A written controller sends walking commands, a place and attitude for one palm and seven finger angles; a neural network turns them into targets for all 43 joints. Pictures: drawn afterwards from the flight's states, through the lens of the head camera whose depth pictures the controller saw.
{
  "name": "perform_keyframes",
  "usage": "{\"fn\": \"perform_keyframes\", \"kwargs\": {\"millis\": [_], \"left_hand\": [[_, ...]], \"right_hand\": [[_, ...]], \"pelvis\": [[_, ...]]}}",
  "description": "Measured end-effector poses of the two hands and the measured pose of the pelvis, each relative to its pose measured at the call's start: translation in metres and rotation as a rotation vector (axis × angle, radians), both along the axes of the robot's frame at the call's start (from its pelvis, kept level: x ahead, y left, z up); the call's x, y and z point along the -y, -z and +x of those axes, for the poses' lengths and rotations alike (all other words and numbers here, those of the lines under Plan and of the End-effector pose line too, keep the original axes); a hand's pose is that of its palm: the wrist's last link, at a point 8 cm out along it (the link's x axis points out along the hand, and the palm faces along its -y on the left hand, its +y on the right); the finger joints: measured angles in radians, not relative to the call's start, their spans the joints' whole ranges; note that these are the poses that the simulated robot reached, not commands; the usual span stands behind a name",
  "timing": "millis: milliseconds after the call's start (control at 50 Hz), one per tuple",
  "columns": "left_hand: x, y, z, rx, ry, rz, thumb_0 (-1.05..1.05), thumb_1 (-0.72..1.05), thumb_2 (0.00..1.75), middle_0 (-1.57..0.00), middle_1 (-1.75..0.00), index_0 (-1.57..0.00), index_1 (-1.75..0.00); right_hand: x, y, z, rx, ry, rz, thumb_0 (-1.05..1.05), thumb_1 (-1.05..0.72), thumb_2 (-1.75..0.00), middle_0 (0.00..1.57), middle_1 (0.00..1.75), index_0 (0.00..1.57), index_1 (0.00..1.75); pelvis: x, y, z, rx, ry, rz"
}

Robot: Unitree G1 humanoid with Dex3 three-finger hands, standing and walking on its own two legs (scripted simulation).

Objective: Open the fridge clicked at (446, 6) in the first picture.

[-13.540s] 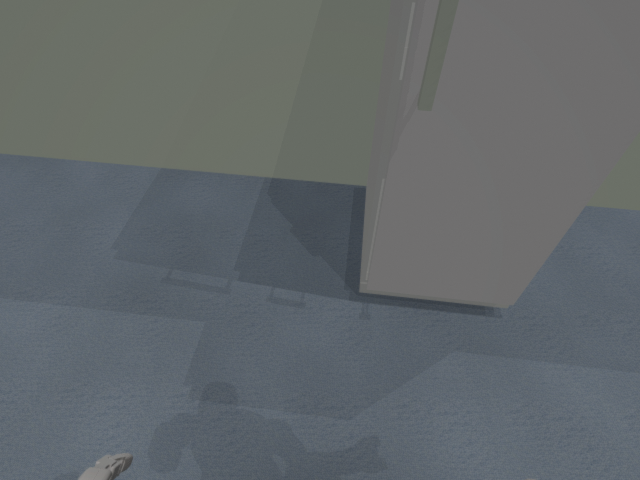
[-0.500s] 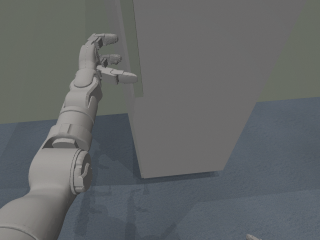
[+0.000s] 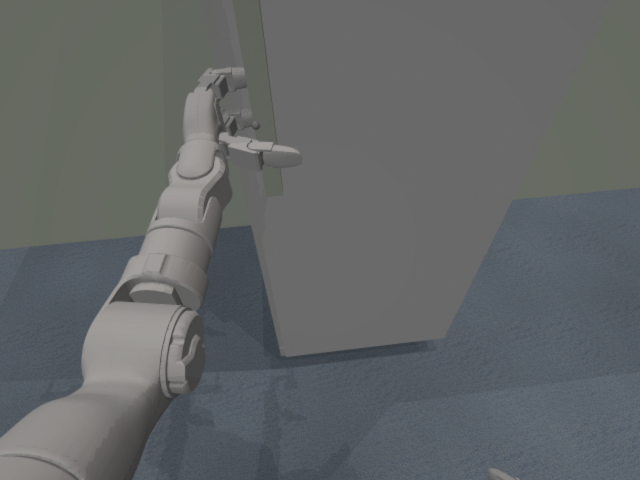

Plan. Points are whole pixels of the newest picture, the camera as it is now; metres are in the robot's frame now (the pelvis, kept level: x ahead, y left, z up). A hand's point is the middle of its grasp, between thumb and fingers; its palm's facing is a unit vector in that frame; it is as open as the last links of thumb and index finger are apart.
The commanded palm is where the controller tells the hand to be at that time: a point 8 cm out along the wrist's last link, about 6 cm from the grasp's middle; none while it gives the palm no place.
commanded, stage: feel for the door with the fingertips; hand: left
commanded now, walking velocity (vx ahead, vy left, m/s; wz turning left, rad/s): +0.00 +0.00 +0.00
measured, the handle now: (256, 61) +0.54 +0.08 +0.26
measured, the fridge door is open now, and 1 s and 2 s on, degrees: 0 0 0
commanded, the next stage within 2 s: slide the fingers in behind the handle in 0.54 s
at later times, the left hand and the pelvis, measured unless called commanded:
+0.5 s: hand (244, 121) +0.49 +0.09 +0.21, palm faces +0.08 -1.00 +0.01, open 14.0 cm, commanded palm +0.48 +0.15 +0.20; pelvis +0.00 +0.00 +0.00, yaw +1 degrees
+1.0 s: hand (237, 124) +0.49 +0.10 +0.21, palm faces +0.09 -1.00 +0.00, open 13.9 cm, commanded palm +0.46 +0.15 +0.20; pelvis -0.01 +0.00 +0.00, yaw -1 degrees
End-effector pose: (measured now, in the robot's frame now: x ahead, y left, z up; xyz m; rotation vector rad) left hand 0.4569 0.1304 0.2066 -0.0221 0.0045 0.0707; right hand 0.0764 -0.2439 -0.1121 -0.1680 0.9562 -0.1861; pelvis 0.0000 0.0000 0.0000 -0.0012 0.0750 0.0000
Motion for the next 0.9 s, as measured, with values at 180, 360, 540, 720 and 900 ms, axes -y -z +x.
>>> {"fn": "perform_keyframes", "kwargs": {"millis": [180,360,540,720,900], "left_hand": [[-0.016,0.001,0.005,-0.001,-0.057,0.025,-0.01,-0.5,0.3,-0.3,-1.2,-0.3,-1.2],[-0.027,-0.002,0.006,-0.01,-0.023,0.029,-0.01,-0.5,0.3,-0.3,-1.2,-0.3,-1.2],[-0.013,0.001,0.016,-0.014,-0.01,0.005,-0.01,-0.5,0.3,-0.3,-1.2,-0.3,-1.2],[-0.017,0.002,0.02,-0.002,-0.019,0.009,-0.01,-0.5,0.3,-0.36,-1.24,-0.37,-1.25],[-0.022,-0.001,0.013,0.044,-0.024,0.014,-0.01,-0.5,0.3,-0.33,-1.22,-0.33,-1.21]], "right_hand": [[0.002,-0.001,0.001,-0.01,0.008,-0.002,0.01,-0.91,-0.9,0.2,0.3,0.2,0.3],[0.01,0.001,-0.012,-0.062,0.013,-0.023,0.01,-0.91,-0.9,0.2,0.3,0.2,0.3],[0.01,0.003,-0.025,-0.081,0.022,-0.033,0.01,-0.91,-0.9,0.2,0.3,0.2,0.3],[0.005,0.005,-0.047,-0.114,0.044,-0.023,0.01,-0.91,-0.9,0.2,0.3,0.2,0.3],[0.003,0.007,-0.062,-0.124,0.068,-0.009,0.01,-0.91,-0.9,0.2,0.3,0.2,0.3]], "pelvis": [[0.004,0.0,0.0,-0.002,0.003,-0.001],[0.004,0.0,0.001,-0.004,-0.013,-0.005],[0.001,0.001,-0.002,-0.022,-0.012,-0.005],[-0.001,0.003,-0.005,-0.036,0.0,-0.005],[-0.003,0.002,-0.006,-0.027,0.014,-0.005]]}}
